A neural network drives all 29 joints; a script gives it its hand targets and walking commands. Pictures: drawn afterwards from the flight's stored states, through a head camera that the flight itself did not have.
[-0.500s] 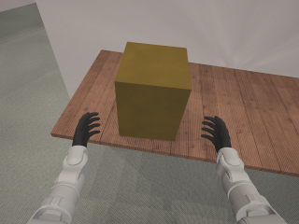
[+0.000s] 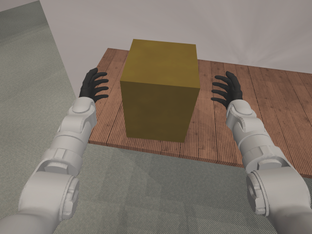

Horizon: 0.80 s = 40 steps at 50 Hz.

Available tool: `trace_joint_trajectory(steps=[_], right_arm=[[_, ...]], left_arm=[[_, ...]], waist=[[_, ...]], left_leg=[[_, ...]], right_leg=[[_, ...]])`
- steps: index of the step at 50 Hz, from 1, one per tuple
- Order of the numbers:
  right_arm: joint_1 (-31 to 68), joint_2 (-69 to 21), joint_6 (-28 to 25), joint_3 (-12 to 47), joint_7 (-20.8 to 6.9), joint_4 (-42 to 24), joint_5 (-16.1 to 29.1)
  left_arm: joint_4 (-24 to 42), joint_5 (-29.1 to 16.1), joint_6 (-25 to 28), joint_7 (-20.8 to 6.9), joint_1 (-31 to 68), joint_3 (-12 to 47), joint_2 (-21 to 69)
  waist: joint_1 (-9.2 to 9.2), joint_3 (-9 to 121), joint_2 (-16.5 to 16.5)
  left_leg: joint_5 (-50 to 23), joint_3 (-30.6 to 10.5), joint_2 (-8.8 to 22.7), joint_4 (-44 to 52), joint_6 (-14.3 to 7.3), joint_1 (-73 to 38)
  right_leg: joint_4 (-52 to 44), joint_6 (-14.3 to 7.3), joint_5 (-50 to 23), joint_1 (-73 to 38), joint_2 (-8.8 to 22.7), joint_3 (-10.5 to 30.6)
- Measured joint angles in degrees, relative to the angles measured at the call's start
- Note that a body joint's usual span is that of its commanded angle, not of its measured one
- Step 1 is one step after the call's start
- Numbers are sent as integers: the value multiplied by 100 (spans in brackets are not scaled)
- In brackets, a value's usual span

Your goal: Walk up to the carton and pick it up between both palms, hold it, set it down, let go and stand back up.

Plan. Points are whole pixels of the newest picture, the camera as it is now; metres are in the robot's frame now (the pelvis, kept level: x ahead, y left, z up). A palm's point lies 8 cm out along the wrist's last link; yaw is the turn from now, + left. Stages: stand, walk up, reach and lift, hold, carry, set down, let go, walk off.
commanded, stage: reach and lift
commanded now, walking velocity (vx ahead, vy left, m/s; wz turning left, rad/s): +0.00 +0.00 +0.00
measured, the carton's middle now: (159, 92) +0.53 +0.02 +0.04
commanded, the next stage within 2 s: none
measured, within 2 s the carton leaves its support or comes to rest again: neither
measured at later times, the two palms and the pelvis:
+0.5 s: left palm (88, 70) +0.46 +0.20 +0.17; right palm (236, 74) +0.47 -0.18 +0.18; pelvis +0.00 +0.00 +0.00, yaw +1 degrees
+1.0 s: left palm (89, 45) +0.50 +0.20 +0.22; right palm (246, 51) +0.50 -0.19 +0.23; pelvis +0.00 +0.00 -0.01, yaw +1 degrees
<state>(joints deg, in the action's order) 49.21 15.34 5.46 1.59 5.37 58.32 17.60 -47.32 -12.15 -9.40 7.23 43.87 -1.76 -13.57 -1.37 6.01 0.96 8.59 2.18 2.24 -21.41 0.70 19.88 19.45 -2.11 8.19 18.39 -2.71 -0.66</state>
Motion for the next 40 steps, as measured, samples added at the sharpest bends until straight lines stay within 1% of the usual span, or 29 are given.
trace_joint_trajectory(steps=[8, 26, 32, 35, 40], right_arm=[[575, 105, 270, 36, 73, 255, 83], [1749, 373, 695, 161, 17, 839, 334], [1948, 445, 813, -37, 25, 917, 140], [2059, 483, 912, -108, -2, 921, 75], [2384, 543, 1068, -98, -53, 1094, 86]], left_arm=[[-398, -109, -125, -14, 600, 3, -113], [-1268, -751, -265, 64, 1824, 392, -556], [-1303, -632, -582, -14, 2086, 182, -598], [-1367, -721, -644, 8, 2239, 246, -694], [-1692, -972, -650, 56, 2615, 474, -852]], waist=[[16, 132, -49], [109, 575, -109], [133, 563, -120], [168, 604, -115], [224, 695, -132]], left_leg=[[-50, -36, 5, 32, 2, 238], [-93, -138, 1, -74, 14, 1015], [-147, -179, 10, 0, 25, 1037], [-175, -193, 7, 16, 29, 1118], [-198, -211, 8, -9, 36, 1308]], right_leg=[[-103, -1, -80, 197, -9, -29], [-44, -5, -124, 928, -8, -121], [-211, -18, -217, 896, -24, -154], [-214, -23, -234, 979, -22, -167], [-172, -31, -242, 1174, -22, -186]])
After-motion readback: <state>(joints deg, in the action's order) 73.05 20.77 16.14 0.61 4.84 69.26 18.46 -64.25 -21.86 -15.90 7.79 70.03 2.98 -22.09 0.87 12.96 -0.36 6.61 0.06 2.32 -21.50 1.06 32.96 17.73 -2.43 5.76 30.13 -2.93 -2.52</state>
